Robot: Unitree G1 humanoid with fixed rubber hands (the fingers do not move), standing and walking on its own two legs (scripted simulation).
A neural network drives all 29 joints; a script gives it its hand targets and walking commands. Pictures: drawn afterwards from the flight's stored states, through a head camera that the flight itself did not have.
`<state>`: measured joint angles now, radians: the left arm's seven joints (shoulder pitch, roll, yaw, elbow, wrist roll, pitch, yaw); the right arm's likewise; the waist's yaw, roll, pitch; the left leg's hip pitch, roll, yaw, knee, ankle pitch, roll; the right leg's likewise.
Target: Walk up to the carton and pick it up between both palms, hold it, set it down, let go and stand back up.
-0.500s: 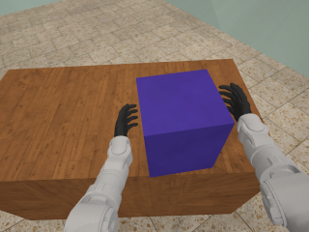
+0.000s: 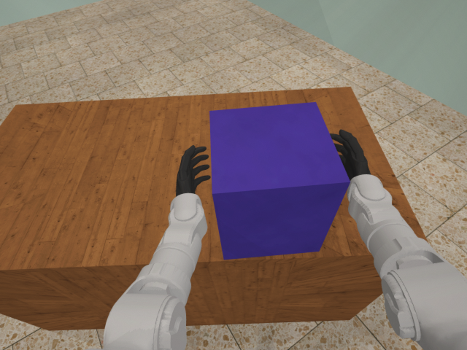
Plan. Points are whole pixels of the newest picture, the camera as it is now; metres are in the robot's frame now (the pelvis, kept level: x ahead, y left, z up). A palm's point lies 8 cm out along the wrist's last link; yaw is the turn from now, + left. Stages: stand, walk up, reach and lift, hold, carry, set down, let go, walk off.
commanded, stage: reach and lift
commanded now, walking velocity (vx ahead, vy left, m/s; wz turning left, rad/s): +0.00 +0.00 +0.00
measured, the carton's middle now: (267, 185) +0.43 -0.01 +0.00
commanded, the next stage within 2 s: none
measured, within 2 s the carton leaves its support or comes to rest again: leaves its support in 1.18 s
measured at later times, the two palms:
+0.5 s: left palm (180, 200) +0.35 +0.15 +0.05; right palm (347, 181) +0.39 -0.15 +0.07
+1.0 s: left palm (181, 197) +0.36 +0.15 +0.05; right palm (348, 182) +0.39 -0.15 +0.06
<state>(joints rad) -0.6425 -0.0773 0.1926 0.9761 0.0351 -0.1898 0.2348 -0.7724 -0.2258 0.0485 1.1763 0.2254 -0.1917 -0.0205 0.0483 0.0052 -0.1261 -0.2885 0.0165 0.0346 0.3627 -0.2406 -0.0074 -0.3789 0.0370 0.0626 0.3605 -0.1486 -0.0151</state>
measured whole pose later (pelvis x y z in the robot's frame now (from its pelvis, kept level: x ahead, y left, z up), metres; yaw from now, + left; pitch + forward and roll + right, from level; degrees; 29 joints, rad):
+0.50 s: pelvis -0.01 +0.00 +0.00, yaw +0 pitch +9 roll +0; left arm -0.61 -0.12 0.38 0.97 0.18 -0.24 0.20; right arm -0.76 -0.11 -0.24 1.18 -0.10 -0.22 -0.02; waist 0.05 0.01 -0.13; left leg -0.29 0.02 0.03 0.37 -0.23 -0.01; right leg -0.38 0.04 0.06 0.36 -0.13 -0.02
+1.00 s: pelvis -0.01 +0.00 +0.00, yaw +0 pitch +9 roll +0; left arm -0.64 -0.12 0.40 0.97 0.22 -0.19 0.18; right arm -0.76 -0.08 -0.35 1.16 -0.21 -0.21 -0.01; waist 0.05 0.01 -0.13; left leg -0.29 0.02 0.03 0.37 -0.23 -0.01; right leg -0.38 0.04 0.06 0.36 -0.13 -0.02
